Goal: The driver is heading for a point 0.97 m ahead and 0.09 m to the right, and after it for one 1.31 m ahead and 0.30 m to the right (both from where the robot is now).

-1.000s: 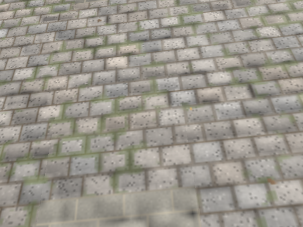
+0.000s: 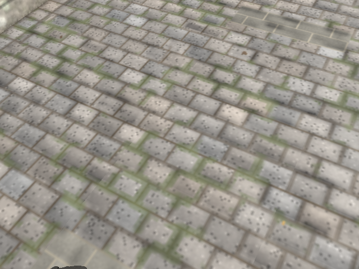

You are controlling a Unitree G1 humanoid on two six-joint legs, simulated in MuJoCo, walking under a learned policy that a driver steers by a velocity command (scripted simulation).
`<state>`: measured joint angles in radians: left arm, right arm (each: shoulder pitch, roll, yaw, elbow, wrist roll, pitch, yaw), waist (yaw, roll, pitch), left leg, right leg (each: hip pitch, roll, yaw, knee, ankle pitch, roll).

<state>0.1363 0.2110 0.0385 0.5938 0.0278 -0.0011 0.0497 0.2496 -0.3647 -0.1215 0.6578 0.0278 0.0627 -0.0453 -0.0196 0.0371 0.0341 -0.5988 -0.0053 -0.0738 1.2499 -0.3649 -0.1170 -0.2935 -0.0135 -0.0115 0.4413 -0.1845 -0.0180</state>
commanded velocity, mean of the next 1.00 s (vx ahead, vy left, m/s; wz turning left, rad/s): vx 0.74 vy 0.00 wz -0.23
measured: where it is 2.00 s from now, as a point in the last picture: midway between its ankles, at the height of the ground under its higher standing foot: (222, 141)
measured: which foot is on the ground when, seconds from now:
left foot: up 0.00-0.30, down 0.32-0.74, up 0.76-1.00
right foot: down 0.00-0.32, up 0.34-0.74, down 0.76-1.00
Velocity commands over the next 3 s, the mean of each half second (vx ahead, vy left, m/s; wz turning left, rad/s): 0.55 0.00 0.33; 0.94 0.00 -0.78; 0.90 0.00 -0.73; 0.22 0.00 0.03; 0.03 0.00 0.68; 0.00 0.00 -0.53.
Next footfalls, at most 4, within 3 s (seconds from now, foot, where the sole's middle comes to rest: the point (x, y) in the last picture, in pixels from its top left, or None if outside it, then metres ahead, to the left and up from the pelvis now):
0.32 left None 0.04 0.18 -0.78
0.76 right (184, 262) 0.48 0.05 -0.78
1.20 left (165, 165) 0.91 0.12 -0.78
1.62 right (252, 143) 1.01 -0.28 -0.78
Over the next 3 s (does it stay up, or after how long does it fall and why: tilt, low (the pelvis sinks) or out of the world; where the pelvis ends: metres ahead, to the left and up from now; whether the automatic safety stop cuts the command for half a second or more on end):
stays up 1.00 -0.09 0.00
